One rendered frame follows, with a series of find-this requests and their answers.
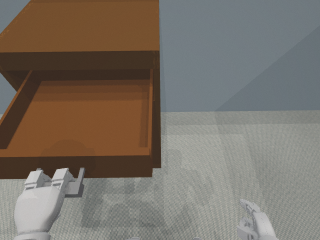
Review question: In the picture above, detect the robot right hand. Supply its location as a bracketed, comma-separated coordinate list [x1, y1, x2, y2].
[236, 199, 276, 240]

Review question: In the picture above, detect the handle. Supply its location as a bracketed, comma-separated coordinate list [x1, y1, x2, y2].
[36, 167, 86, 198]

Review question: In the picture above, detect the robot left hand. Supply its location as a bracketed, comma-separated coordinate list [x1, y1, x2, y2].
[14, 168, 75, 235]

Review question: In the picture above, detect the drawer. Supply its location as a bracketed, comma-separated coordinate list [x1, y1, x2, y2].
[0, 69, 154, 179]

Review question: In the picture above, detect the cabinet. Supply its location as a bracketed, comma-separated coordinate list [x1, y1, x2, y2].
[0, 0, 161, 168]

